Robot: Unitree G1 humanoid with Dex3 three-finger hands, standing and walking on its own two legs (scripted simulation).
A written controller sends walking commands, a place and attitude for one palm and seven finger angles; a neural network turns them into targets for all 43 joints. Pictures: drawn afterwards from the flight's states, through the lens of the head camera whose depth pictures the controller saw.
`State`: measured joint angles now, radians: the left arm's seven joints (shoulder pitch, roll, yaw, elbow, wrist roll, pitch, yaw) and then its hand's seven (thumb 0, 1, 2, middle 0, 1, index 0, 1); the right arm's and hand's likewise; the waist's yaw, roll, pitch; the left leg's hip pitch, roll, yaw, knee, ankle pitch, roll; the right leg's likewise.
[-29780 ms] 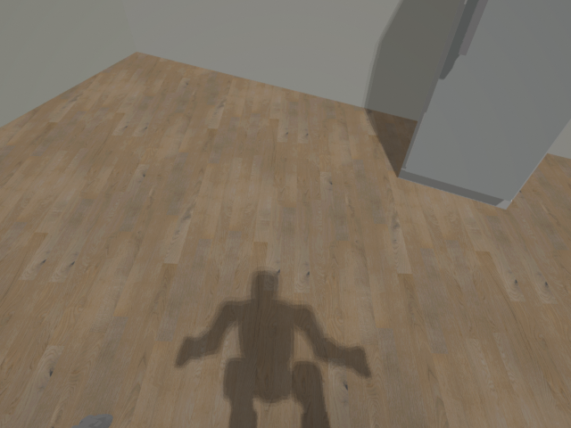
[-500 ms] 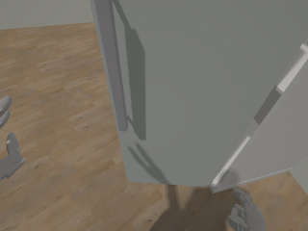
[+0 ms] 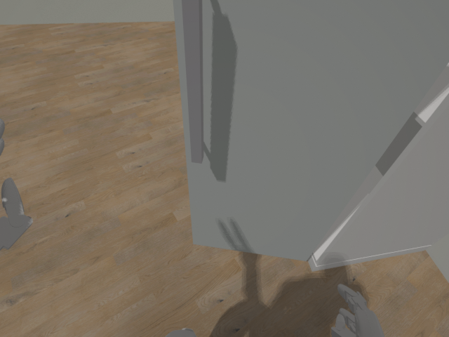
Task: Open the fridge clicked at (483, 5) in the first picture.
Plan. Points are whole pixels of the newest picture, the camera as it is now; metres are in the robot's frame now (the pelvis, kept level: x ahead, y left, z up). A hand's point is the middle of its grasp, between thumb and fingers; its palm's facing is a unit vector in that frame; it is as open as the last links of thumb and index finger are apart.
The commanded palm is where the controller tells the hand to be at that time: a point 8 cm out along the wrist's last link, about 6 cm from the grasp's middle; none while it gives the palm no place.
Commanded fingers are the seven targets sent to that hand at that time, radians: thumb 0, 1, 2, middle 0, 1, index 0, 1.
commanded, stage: step back with the hand held close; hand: left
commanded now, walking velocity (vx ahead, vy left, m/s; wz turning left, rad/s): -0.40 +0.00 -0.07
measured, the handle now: (197, 80) +0.55 +0.11 +0.17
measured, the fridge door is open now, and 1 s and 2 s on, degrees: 71 71 71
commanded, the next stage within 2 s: stop stepping back and stand still in 0.28 s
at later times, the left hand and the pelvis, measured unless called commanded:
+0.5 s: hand (29, 265) +0.15 +0.23 +0.18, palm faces +0.27 -0.85 -0.45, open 7.4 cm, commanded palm +0.08 +0.29 +0.19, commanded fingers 0.00 0.90 0.90 -0.20 -0.30 -0.20 -0.30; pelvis -0.09 +0.00 +0.01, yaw -6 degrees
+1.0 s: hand out of the picture +0.09 +0.23 +0.18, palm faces +0.29 -0.83 -0.48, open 7.4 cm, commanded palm +0.04 +0.28 +0.19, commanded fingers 0.00 0.90 0.90 -0.20 -0.30 -0.20 -0.30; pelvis -0.13 +0.00 +0.02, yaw -6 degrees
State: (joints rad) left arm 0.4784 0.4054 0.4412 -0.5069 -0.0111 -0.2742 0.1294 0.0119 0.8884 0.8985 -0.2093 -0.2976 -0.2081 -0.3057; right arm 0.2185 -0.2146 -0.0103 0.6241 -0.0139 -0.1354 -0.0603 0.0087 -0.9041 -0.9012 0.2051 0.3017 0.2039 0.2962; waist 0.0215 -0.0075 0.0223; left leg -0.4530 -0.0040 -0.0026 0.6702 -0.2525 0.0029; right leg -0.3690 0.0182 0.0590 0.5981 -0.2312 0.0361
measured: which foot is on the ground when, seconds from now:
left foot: down 0.00-0.60, up 0.62-0.70, down 0.72-1.00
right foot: down 0.00-0.06, up 0.08-0.32, down 0.34-1.00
